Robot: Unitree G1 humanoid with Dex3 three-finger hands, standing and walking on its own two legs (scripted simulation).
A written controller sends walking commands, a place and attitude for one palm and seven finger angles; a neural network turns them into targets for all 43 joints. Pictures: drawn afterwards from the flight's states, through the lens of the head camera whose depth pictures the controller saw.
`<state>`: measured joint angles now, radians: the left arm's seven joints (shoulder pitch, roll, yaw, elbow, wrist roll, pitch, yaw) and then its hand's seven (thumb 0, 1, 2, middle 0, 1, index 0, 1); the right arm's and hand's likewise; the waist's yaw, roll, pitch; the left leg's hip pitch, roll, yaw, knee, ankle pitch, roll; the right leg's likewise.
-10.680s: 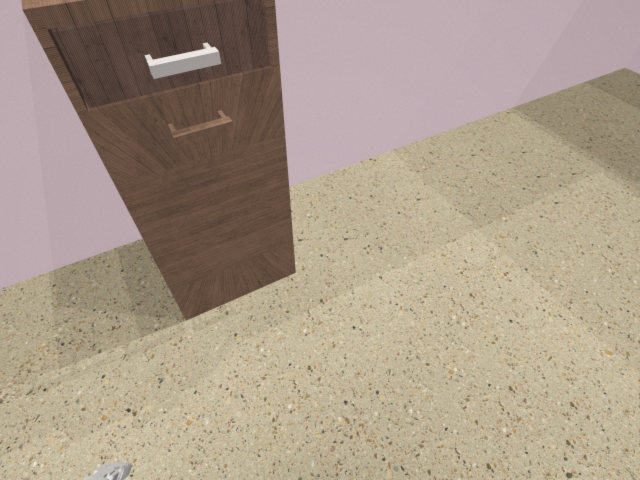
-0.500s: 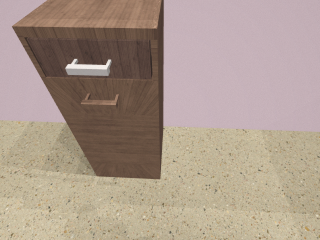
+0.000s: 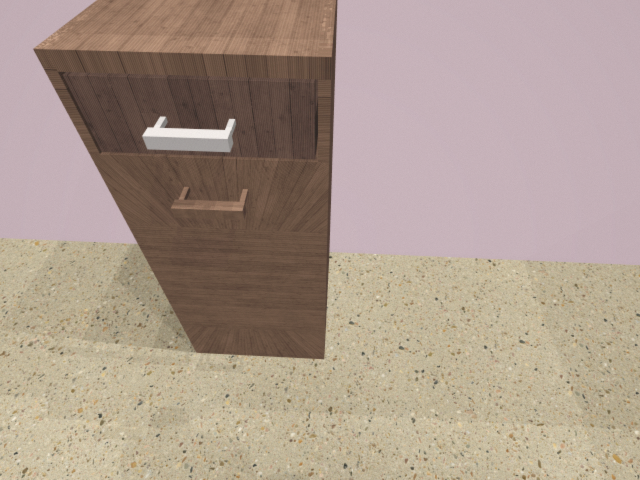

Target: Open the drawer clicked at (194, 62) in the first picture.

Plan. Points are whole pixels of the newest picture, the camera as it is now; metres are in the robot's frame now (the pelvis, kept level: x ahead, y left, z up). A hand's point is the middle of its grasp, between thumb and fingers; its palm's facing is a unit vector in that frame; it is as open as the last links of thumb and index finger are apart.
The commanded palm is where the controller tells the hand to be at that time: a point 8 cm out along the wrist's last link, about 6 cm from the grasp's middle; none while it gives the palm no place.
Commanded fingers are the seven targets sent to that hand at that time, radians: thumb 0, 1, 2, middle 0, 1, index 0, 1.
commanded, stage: come to a stop and stand still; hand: left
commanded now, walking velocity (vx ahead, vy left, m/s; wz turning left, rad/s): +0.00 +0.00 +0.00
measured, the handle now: (192, 131) +0.58 +0.25 +0.12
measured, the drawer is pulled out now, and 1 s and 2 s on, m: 0.00 0.00 0.00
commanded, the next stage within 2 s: look again from close up in 0.04 s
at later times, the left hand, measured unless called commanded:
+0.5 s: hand out of the picture +0.01 +0.19 -0.17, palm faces +0.02 -0.97 -0.23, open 7.3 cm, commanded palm none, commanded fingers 0.00 0.90 0.90 -0.20 -0.30 -0.20 -0.30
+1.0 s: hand out of the picture -0.02 +0.17 -0.19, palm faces +0.08 -0.99 -0.15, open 7.3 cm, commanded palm none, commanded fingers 0.00 0.90 0.90 -0.20 -0.30 -0.20 -0.30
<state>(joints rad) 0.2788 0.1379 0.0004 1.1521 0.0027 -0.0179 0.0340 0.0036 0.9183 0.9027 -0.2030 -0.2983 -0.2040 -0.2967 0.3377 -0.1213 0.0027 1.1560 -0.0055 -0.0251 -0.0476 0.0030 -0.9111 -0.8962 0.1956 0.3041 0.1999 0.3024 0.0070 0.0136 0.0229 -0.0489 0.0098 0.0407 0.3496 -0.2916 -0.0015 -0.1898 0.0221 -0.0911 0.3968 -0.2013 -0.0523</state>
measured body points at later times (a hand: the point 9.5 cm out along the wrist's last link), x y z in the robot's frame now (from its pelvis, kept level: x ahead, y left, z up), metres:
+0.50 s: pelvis +0.00 +0.02 -0.01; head -0.01 -0.01 +0.44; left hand +0.01 +0.24 -0.16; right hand +0.00 -0.20 -0.18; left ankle -0.07 +0.12 -0.74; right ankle +0.01 -0.08 -0.74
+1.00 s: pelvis +0.01 +0.01 -0.01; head +0.02 +0.01 +0.44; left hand -0.02 +0.22 -0.17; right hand -0.04 -0.20 -0.17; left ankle -0.05 +0.11 -0.74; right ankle +0.01 -0.08 -0.74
